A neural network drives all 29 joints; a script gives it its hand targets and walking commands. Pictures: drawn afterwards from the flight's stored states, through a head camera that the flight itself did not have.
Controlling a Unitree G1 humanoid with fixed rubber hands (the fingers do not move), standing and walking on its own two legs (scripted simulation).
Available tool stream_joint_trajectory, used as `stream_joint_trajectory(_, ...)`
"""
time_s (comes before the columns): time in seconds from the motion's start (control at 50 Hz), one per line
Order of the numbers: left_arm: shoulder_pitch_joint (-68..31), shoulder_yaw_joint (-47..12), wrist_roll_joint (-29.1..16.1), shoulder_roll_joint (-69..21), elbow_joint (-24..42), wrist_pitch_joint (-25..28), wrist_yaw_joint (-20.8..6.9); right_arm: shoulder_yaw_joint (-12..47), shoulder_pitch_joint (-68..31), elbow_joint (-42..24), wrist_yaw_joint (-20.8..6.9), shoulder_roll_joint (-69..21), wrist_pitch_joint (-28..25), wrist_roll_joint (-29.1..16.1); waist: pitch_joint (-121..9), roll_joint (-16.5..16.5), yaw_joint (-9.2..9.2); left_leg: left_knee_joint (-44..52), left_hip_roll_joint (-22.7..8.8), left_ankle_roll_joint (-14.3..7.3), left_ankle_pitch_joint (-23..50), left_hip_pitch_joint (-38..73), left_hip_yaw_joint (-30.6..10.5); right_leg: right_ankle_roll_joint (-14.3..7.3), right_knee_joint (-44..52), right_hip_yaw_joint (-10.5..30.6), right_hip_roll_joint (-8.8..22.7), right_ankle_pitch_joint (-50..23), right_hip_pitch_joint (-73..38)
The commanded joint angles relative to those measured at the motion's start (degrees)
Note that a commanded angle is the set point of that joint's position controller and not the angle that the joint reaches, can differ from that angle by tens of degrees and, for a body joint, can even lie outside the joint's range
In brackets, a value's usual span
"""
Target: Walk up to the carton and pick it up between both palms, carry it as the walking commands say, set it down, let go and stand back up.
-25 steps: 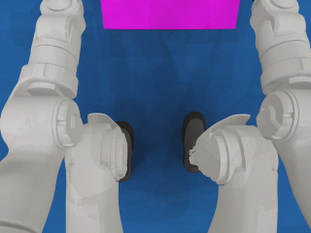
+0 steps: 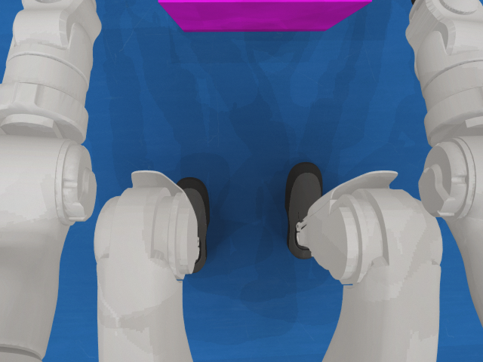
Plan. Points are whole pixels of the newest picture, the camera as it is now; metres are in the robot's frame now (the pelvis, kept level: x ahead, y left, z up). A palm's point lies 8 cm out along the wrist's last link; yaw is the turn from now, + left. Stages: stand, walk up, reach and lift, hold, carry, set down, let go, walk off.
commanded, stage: set down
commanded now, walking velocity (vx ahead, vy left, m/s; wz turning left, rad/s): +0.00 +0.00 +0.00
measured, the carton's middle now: out of the picture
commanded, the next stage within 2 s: let go in 1.38 s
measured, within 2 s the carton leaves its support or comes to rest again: neither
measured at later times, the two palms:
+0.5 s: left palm out of the picture +0.57 +0.20 -0.03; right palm out of the picture +0.56 -0.22 -0.03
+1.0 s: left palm out of the picture +0.57 +0.21 +0.12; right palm out of the picture +0.56 -0.23 +0.12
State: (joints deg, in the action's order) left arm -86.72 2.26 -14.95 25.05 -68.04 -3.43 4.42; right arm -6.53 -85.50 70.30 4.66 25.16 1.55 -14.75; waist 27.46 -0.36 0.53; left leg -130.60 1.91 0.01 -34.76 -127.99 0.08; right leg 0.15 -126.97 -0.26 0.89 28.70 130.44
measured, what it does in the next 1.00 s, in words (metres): rises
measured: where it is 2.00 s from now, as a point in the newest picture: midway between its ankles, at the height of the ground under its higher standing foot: (246, 233)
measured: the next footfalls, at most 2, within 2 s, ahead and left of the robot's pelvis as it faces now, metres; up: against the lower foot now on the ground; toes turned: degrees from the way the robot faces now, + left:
none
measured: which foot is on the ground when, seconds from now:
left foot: down 0.00-1.00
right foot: down 0.00-1.00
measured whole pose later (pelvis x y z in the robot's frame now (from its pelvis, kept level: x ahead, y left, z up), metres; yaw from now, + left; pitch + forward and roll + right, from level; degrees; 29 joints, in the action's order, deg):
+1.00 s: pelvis +0.03 +0.00 +0.21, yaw +0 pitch +48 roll +0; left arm -68.2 13.6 -6.3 22.1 -49.7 -12.7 -0.8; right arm -16.0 -66.9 48.4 -0.2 20.8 12.4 -5.6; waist -3.5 0.2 1.0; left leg -85.6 1.2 0.1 -26.9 -106.3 -0.1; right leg 0.1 -83.2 0.3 0.0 22.3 108.5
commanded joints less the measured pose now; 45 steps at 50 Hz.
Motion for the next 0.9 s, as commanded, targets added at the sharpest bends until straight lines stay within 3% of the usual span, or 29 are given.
stream_joint_trajectory(0.0, -15.01, 0.67, -0.56, 6.99, 9.35, 0.62, 0.44, -0.52, -14.54, -9.48, 0.52, 8.35, -0.63, -0.46, -77.3, -0.46, 1.12, 12.07, -1.43, 1.37, 17.45, 30.72, 0.16, 0.67, 6.89, -0.65, -0.19, -17.04, -40.81)
stream_joint_trajectory(0.1, -13.81, 2.27, 0.03, 8.33, 16.33, -0.95, 1.6, -1.21, -13.0, -16.73, 1.66, 9.25, 1.32, -0.49, -90.86, -0.26, 0.83, 13.6, -0.28, 1.18, 19.51, 35.7, 2.06, 0.66, 8.25, -1.93, -1.41, -19.48, -47.89)
stream_joint_trajectory(0.32, -4.66, 6.4, 4.36, 4.9, 13.16, -2.63, 0.32, -4.8, -4.5, -15.62, -0.14, 5.24, 3.54, 4.28, -80.4, 0.29, 0.48, 22.38, 0.62, 1.12, 17.84, 28.98, 2.42, 0.3, 17.02, -2.23, -2.17, -16.97, -41.52)
stream_joint_trajectory(0.54, -4.05, 7.79, 5.7, 5.48, 19.76, -5.81, -1.01, -7.48, -2.66, -21.96, -1.55, 6.07, 6.86, 6.15, -89.26, -1.07, 1.15, 32.31, 1.47, 1.33, 17.89, 37.4, 2.31, 0.11, 27.29, -2.83, -3.15, -15.47, -46.31)
stream_joint_trajectory(0.88, 3.32, 11.79, 8.28, 5.26, 24.97, -8.37, -4.68, -9.95, 3.96, -28.27, -4.57, 4.33, 9.74, 8.6, -92.42, -0.3, 0.44, 50.45, 2.09, 1.81, 23.37, 47.3, 2.53, 1.06, 45.5, -2.09, -4.22, -21.95, -58.81)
